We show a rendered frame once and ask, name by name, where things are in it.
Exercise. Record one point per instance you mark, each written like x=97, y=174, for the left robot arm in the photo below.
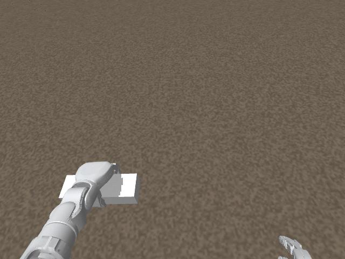
x=59, y=233

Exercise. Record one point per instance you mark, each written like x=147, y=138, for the right robot hand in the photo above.
x=294, y=248

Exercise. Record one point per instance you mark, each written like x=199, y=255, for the left robot hand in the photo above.
x=99, y=173

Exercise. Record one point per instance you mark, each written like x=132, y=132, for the carton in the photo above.
x=120, y=189

